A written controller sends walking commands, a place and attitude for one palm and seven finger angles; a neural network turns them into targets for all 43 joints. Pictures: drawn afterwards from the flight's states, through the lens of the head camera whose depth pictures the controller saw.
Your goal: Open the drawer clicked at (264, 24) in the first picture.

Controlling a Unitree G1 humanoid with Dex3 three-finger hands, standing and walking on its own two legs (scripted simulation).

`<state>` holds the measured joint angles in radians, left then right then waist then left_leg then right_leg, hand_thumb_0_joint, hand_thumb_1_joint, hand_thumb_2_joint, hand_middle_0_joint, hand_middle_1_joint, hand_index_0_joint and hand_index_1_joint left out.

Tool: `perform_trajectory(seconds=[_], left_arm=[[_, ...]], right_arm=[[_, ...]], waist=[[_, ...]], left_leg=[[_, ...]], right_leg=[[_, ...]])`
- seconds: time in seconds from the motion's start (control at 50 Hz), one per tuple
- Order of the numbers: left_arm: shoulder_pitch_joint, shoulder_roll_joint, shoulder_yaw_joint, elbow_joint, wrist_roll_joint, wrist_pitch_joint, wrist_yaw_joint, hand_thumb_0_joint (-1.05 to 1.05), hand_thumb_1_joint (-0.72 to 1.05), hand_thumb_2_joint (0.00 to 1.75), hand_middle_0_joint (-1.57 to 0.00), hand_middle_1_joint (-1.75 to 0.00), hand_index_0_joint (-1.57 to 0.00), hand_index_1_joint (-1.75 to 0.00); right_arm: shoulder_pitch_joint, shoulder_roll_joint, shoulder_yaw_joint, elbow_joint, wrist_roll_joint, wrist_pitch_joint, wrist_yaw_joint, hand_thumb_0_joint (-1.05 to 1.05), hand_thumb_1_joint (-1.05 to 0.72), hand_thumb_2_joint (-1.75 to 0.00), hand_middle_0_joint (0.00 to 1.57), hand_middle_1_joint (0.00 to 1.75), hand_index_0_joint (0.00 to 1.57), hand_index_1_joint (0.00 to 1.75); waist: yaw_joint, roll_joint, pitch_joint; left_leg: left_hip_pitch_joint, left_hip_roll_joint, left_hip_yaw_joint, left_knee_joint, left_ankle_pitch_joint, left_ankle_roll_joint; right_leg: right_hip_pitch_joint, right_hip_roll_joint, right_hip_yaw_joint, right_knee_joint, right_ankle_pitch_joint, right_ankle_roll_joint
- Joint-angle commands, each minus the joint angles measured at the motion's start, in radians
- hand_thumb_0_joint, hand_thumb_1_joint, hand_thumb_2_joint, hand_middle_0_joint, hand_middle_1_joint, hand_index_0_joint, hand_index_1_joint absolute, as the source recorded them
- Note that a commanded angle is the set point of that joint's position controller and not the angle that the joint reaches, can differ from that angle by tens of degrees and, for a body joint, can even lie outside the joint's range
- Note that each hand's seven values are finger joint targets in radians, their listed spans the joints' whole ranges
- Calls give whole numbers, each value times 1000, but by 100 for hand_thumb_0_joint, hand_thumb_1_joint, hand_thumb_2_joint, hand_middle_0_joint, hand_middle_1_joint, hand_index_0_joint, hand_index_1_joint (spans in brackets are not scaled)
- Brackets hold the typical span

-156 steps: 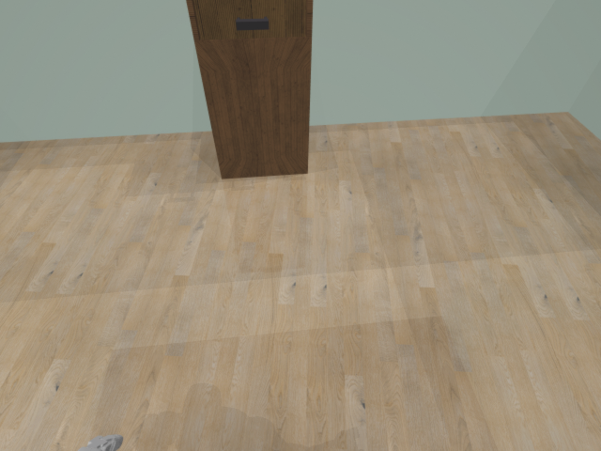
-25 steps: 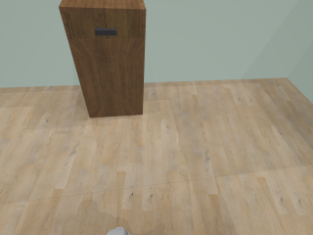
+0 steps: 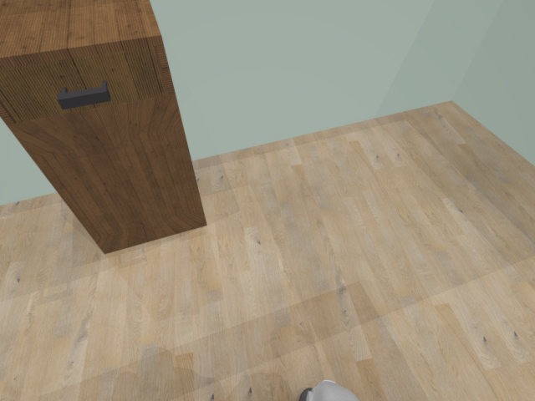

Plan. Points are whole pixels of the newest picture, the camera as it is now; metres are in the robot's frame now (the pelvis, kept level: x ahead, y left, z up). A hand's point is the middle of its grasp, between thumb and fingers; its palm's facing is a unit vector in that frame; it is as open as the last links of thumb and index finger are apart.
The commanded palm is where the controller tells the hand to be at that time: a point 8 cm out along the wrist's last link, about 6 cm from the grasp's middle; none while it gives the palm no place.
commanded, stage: turn to face it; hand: left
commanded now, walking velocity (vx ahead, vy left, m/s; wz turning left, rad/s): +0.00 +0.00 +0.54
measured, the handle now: (84, 92) +0.82 +0.50 +0.00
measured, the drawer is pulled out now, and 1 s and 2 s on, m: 0.00 0.00 0.00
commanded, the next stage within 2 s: take the last steps up to it in 0.78 s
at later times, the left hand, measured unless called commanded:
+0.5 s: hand out of the picture +0.13 +0.21 -0.19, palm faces +0.24 -0.95 -0.17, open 7.3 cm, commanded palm none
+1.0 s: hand out of the picture +0.10 +0.17 -0.15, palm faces +0.35 -0.90 -0.25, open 7.4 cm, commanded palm none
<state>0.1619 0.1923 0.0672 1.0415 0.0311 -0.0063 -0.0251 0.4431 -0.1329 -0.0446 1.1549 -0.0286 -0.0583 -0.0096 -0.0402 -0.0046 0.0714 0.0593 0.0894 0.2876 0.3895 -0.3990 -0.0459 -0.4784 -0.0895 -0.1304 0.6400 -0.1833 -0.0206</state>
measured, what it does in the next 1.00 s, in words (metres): walks ahead, turning left: right foot, then left foot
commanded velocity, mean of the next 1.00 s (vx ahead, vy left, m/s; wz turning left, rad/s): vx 0.04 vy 0.01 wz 0.33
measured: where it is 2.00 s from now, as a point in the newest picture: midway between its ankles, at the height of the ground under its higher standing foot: (235, 369)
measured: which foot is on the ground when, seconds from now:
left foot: down 0.00-0.04, up 0.06-0.42, down 0.44-0.92, up 0.94-1.00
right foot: up 0.00-0.02, down 0.04-0.44, up 0.46-0.90, down 0.92-1.00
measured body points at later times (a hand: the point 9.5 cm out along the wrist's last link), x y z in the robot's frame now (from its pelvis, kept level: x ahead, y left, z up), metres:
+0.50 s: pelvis +0.11 +0.01 -0.01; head +0.12 +0.05 +0.44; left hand +0.12 +0.26 -0.18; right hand +0.23 -0.23 -0.14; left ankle +0.15 +0.10 -0.73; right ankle +0.13 -0.12 -0.71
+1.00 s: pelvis +0.12 -0.02 +0.01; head +0.12 -0.04 +0.46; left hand +0.08 +0.22 -0.13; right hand +0.24 -0.24 -0.16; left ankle +0.13 +0.10 -0.70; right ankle +0.16 -0.13 -0.73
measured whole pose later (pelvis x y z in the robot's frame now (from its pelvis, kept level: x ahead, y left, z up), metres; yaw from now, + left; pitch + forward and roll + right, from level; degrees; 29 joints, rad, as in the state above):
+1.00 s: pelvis +0.12 -0.02 +0.01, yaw +18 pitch -1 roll +1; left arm 0.26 0.15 0.03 1.00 0.02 0.01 0.03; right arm 0.22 -0.20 -0.06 1.02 -0.02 0.07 0.01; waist 0.00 0.04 0.01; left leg -0.40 -0.01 0.03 0.75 -0.37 0.00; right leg -0.22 -0.06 -0.09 0.52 -0.27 0.00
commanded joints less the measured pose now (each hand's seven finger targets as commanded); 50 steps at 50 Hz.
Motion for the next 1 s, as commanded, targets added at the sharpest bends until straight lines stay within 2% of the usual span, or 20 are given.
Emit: perform_trajectory(seconds=[0.0,0.02,0.04,0.06,0.1,0.16,0.32,0.38,0.4,0.42,0.44,0.48,0.56,0.76,0.86,0.88,0.9,0.92,0.96,0.98], left_arm=[[334,159,34,46,9,-58,19,0,90,90,-20,-30,-20,-30],[411,255,50,60,-6,-63,27,0,90,90,-20,-30,-20,-30],[370,255,45,47,-20,-58,32,0,90,90,-20,-30,-20,-30],[264,214,37,21,-19,-54,40,0,90,90,-20,-30,-20,-30],[140,114,2,-10,-13,-57,51,0,90,90,-20,-30,-20,-30],[50,85,-12,-34,-7,-53,58,0,90,90,-20,-30,-20,-30],[59,134,16,-73,-4,-12,60,0,90,90,-20,-30,-20,-30],[63,146,21,-80,-10,3,57,0,90,90,-20,-30,-20,-30],[66,132,20,-84,-15,10,55,0,90,90,-20,-30,-20,-30],[94,82,13,-111,-23,17,50,0,90,90,-20,-30,-20,-30],[55,70,2,-142,-18,22,52,0,90,90,-20,-30,-20,-30],[7,89,10,-134,-9,26,51,0,90,90,-20,-30,-20,-30],[91,88,8,-75,-10,28,41,0,90,90,-20,-30,-20,-30],[79,64,-5,-92,-14,36,52,0,90,90,-20,-30,-20,-30],[195,66,-10,-57,-16,19,62,0,90,90,-20,-30,-20,-30],[219,96,-7,-49,-9,9,65,0,90,90,-20,-30,-20,-30],[218,170,3,-55,0,1,66,0,90,90,-20,-30,-20,-30],[194,220,11,-83,-5,3,64,0,90,90,-20,-30,-20,-30],[145,171,10,-86,-6,-7,66,0,90,90,-20,-30,-20,-30],[126,147,2,-85,-6,-17,61,0,90,90,-20,-30,-20,-30]], right_arm=[[25,-111,-14,-42,21,-14,-2,0,-90,-90,20,30,20,30],[60,-59,-3,-70,30,-15,-7,0,-90,-90,20,30,20,30],[18,-84,-11,-72,33,-4,-15,0,-90,-90,20,30,20,30],[-17,-71,-13,-78,31,6,-16,0,-90,-90,20,30,20,30],[-48,-52,-6,-67,16,26,-12,0,-90,-90,20,30,20,30],[14,-22,-5,-56,15,62,-2,0,-90,-90,20,30,20,30],[-164,-53,-9,-165,10,75,19,0,-90,-90,20,30,20,30],[-159,-90,-14,-185,7,72,22,0,-90,-90,20,30,20,30],[-115,-136,-23,-180,5,65,22,0,-90,-90,20,30,20,30],[-87,-231,-40,-192,-3,58,16,0,-90,-90,20,30,20,30],[-67,-281,-48,-195,-5,62,7,0,-90,-90,20,30,20,30],[-128,-264,-43,-206,0,57,-11,0,-90,-90,20,30,20,30],[-230,-218,-27,-232,11,43,-16,0,-90,-90,20,30,20,30],[-212,-231,-46,-208,5,69,-7,0,-90,-90,20,30,20,30],[-257,-215,-46,-209,15,76,2,0,-90,-90,20,30,20,30],[-254,-167,-37,-211,20,76,7,0,-90,-90,20,30,20,30],[-253,-102,-23,-231,24,80,13,0,-90,-90,20,30,20,30],[-290,-139,-34,-252,12,93,18,0,-90,-90,20,30,20,30],[-279,-163,-44,-234,1,102,25,0,-90,-90,20,30,20,30],[-243,-153,-44,-205,-2,97,32,0,-90,-90,20,30,20,30]], waist=[[172,-119,-183],[151,-286,-296],[155,-160,-291],[119,-168,-221],[68,-69,-80],[-3,-102,-71],[45,-148,-39],[30,-89,-54],[6,36,-81],[2,297,-95],[-21,363,-96],[-9,248,-102],[38,128,-129],[8,139,-107],[63,98,-108],[74,-5,-92],[67,-216,-62],[92,-249,-31],[59,-228,60],[38,-152,66]], left_leg=[[-378,102,-33,501,441,61],[-572,-37,-96,815,-188,27],[-569,-9,-229,915,-200,43],[-591,15,-263,965,-138,43],[-572,66,-291,903,-25,36],[-479,55,-259,739,11,13],[-460,19,-168,406,38,6],[-333,2,-146,216,151,13],[-237,36,-210,105,290,30],[-176,226,-488,-7,508,126],[-194,347,-656,-102,543,236],[-229,299,-623,-108,418,239],[-209,187,-408,-99,481,191],[-211,186,-473,-108,366,220],[-368,116,-458,-37,235,155],[-459,38,-391,53,92,99],[-570,-81,-276,219,-46,32],[-569,-84,-282,406,-110,26],[-625,-46,-316,596,-23,35],[-631,-38,-303,646,45,31]], right_leg=[[615,-126,166,-144,195,-80],[759,-386,503,-221,518,-198],[652,-400,453,-270,524,-223],[541,-390,418,-302,442,-199],[313,-327,236,-336,376,-144],[179,-272,60,-359,330,-102],[238,-280,-8,-312,153,-93],[220,-253,-47,-198,92,-46],[172,-208,-79,-80,19,-4],[42,-82,-117,95,-234,70],[-14,-12,-42,310,-499,87],[-64,-22,89,479,-403,76],[-25,-26,99,459,-214,91],[82,17,77,150,-274,89],[330,32,60,-193,-60,70],[397,-55,153,-329,-111,47],[388,-255,392,-460,-301,-35],[239,-364,490,-553,-489,-109],[168,-319,467,-573,-501,-91],[197,-265,358,-533,-395,-69]])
